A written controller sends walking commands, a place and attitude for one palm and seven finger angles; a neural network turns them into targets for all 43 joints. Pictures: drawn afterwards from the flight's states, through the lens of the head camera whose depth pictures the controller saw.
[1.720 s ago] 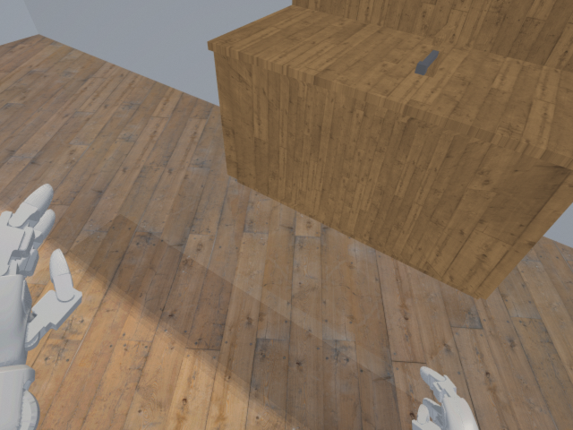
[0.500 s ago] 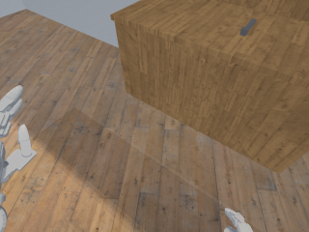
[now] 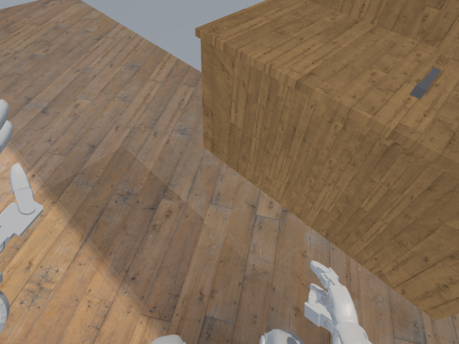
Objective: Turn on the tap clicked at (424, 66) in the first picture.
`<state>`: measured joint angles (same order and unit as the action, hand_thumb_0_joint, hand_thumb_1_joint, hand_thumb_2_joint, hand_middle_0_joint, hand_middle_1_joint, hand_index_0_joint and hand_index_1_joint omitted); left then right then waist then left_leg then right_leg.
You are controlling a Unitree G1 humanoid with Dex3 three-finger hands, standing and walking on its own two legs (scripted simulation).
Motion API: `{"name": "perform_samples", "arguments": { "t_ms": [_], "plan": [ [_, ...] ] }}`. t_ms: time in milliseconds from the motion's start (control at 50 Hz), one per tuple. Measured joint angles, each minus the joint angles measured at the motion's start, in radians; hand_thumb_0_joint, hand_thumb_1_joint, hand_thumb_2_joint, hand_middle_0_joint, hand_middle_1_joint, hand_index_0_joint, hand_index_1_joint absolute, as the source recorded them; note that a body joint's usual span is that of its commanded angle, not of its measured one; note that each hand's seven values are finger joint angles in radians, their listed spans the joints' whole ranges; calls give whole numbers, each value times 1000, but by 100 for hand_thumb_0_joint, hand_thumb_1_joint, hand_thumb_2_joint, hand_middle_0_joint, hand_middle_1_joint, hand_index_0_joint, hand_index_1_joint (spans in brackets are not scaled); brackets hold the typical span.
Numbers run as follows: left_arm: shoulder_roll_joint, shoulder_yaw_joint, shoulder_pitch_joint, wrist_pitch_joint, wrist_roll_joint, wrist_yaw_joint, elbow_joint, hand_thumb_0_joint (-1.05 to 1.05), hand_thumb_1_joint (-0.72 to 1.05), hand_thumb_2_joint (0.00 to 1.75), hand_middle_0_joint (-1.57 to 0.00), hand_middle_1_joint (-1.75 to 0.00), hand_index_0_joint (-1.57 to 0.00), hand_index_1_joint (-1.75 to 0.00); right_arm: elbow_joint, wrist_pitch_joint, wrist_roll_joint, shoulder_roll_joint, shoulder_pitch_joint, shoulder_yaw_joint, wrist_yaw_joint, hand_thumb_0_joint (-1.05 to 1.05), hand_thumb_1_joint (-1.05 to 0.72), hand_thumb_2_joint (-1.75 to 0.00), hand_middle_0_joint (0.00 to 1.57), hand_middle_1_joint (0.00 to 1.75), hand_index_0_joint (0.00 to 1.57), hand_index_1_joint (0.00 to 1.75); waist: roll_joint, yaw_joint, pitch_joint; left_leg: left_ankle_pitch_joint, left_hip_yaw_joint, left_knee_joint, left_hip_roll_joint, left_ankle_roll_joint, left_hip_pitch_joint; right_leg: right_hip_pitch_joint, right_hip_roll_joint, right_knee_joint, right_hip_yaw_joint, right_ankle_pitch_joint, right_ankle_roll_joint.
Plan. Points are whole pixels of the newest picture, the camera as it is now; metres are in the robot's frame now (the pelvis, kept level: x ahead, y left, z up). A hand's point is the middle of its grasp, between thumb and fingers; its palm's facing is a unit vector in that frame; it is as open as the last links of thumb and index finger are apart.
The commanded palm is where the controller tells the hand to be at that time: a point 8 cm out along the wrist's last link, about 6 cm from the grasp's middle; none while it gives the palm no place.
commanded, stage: turn to face it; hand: left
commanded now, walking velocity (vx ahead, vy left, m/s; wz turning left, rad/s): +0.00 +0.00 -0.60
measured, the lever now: (419, 90) +0.73 -0.45 +0.07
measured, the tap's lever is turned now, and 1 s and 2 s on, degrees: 0 0 0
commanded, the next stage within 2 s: take the last steps up to it in 1.80 s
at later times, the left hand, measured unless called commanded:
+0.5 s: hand (151, 157) +0.30 +0.14 +0.20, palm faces +0.18 -0.87 -0.46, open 7.4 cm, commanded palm +0.27 +0.20 +0.19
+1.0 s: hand (239, 174) +0.30 +0.02 +0.19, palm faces -0.12 -0.85 -0.51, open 7.4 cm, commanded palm +0.28 +0.09 +0.19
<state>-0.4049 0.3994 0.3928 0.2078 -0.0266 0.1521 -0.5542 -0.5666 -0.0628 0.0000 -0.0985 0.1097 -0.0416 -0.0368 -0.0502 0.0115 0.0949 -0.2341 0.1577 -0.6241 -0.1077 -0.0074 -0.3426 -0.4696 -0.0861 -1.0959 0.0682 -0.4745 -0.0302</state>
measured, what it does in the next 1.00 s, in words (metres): steps on the spot, turning right: right foot, then left foot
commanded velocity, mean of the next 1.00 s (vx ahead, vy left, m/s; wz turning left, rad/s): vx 0.00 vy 0.00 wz -0.60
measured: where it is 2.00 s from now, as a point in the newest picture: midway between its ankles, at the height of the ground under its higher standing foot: outside the picture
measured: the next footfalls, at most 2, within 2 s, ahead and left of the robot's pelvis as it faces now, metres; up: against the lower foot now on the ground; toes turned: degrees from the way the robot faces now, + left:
right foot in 0.16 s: +0.13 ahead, -0.14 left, +0.00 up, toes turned -12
left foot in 0.50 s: +0.12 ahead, +0.09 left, +0.00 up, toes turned -8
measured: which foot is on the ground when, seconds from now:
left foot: down 0.00-0.16, up 0.18-0.48, down 0.50-0.76, up 0.78-1.00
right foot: up 0.00-0.14, down 0.16-0.52, up 0.54-0.74, down 0.76-1.00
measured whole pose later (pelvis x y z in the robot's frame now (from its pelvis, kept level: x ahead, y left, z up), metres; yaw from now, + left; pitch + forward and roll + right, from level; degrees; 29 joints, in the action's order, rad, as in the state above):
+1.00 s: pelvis -0.01 -0.06 +0.01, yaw -32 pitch +0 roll +1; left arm -0.41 0.39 0.53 0.20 -0.05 0.14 -0.56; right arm -0.57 0.04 0.00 -0.22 0.19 0.00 -0.02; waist 0.01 -0.01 0.09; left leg -0.44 0.04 -0.92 -0.06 -0.08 -0.42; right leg -0.38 0.05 -0.55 -0.01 -0.18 0.07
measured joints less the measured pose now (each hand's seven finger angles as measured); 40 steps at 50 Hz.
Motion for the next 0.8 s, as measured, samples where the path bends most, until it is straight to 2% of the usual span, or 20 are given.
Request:
{"name": "perform_samples", "arguments": {
  "t_ms": [80,140,160,180,200,240,300,380,460,500,520,540,560,600,640,680,740,760,780,800],
  "plan": [
    [23,-14,63,27,2,-10,-34,2,89,90,-21,-30,-21,-31,11,-29,4,15,48,-26,16,1,-90,-90,20,30,21,30,51,26,-10,-8,4,32,-47,-31,38,20,9,250,47,88,-13],
    [16,-7,61,26,6,-13,2,2,89,90,-21,-31,-21,-31,9,-39,3,3,81,-24,13,1,-89,-90,20,30,21,30,83,50,-18,-57,11,-25,-81,-62,42,88,29,411,77,159,-20],
    [14,-4,47,24,10,-13,20,2,89,90,-21,-31,-21,-31,8,-41,2,-7,87,-20,12,1,-89,-90,20,30,21,30,89,55,-19,-86,12,-71,-91,-64,30,99,36,441,75,231,5],
    [27,-10,23,21,15,-12,45,2,89,90,-21,-31,-21,-31,-5,-39,2,-25,82,-13,9,1,-89,-90,21,30,21,30,105,56,-16,-159,-8,-142,-93,-61,5,86,45,409,76,236,39],
    [45,-20,-2,13,16,-12,70,2,89,90,-21,-31,-21,-31,-24,-34,1,-45,70,-4,6,1,-89,-90,21,30,21,30,113,55,-12,-229,-38,-231,-74,-59,-26,74,49,381,72,215,66],
    [81,-37,-30,-10,11,-7,99,2,89,90,-21,-31,-21,-31,-57,-14,1,-82,42,13,4,1,-90,-90,20,30,21,30,108,49,1,-278,-80,-406,-20,-64,-84,68,53,374,49,188,92],
    [95,-50,-4,-24,4,-3,83,2,89,90,-21,-31,-21,-31,-63,16,0,-122,19,33,0,1,-90,-90,20,30,21,30,84,13,10,-262,-96,-507,29,-72,-126,80,65,422,17,213,93],
    [45,-38,80,-2,-1,-10,-2,2,89,90,-21,-31,-21,-31,-26,38,1,-149,35,58,-4,2,-90,-90,20,30,20,30,35,-25,-16,-231,-87,-330,49,-67,-89,79,89,481,-24,251,102],
    [-11,-4,124,23,-2,-8,-52,2,89,90,-22,-31,-21,-31,9,53,-4,-175,71,79,-4,1,-90,-90,20,30,20,30,11,-30,-54,-177,-88,-83,55,-58,-2,67,122,502,-59,270,99],
    [-21,7,117,27,-4,-6,-51,2,89,90,-22,-31,-21,-31,20,59,-9,-183,88,85,-7,1,-90,-90,19,30,20,30,10,-27,-68,-88,-78,44,49,-42,54,58,138,488,-73,267,91],
    [-25,14,105,27,-4,-6,-40,2,89,90,-22,-31,-21,-31,21,63,-11,-176,93,86,-11,1,-90,-90,19,30,20,30,-6,-20,-68,-55,-61,51,53,-34,63,54,137,473,-91,261,82],
    [-23,19,95,29,-3,-7,-19,2,89,90,-22,-31,-21,-31,23,66,-12,-169,98,84,-15,1,-90,-90,19,30,20,30,-14,-11,-72,-53,-43,46,50,-27,69,39,139,429,-103,198,64],
    [-15,21,87,28,0,-8,7,2,89,90,-22,-31,-21,-31,26,68,-11,-160,103,82,-17,1,-90,-90,19,30,20,30,-9,-5,-78,-62,-29,39,39,-24,73,17,139,350,-94,125,44],
    [10,10,65,13,5,-10,58,2,89,90,-21,-31,-21,-31,30,63,-11,-141,115,77,-14,1,-90,-90,19,30,20,30,19,1,-80,-79,-17,33,8,-25,85,-5,130,215,-57,58,14],
    [41,-14,46,-4,9,-11,88,2,89,90,-21,-31,-21,-31,31,52,-15,-121,125,63,-3,1,-90,-90,19,30,20,30,49,14,-75,-84,-3,33,-26,-34,99,12,109,199,-20,41,-4],
    [65,-39,38,-20,10,-11,94,2,89,90,-21,-30,-20,-31,33,38,-16,-99,130,44,13,1,-90,-90,19,30,20,30,73,21,-64,-89,16,24,-59,-47,106,50,88,258,8,48,-14],
    [55,-58,29,-30,12,-17,77,2,89,90,-21,-30,-20,-31,43,16,-12,-64,134,13,31,1,-90,-90,20,30,20,30,87,21,-36,-109,38,-27,-101,-72,92,132,70,407,31,106,-15],
    [43,-59,21,-27,13,-20,69,2,89,90,-21,-30,-20,-31,46,10,-11,-56,133,6,35,1,-90,-90,20,30,20,30,93,18,-24,-122,39,-60,-118,-82,77,153,74,450,36,155,0],
    [39,-62,6,-22,16,-22,66,2,89,90,-21,-30,-20,-31,43,8,-11,-55,124,3,39,1,-90,-90,20,30,21,30,112,10,-3,-132,24,-103,-140,-80,56,150,93,446,45,176,31],
    [35,-63,-3,-18,14,-24,62,2,89,90,-21,-30,-20,-31,34,13,-12,-55,113,1,41,1,-90,-90,20,30,21,30,116,4,10,-186,-12,-173,-131,-78,21,133,101,426,45,178,58]
  ]
}}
